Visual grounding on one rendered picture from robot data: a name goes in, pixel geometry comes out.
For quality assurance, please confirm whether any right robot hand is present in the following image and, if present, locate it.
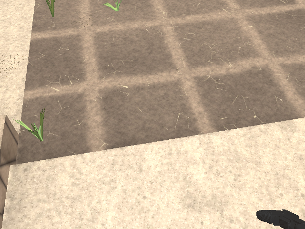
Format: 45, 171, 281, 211
256, 209, 305, 229

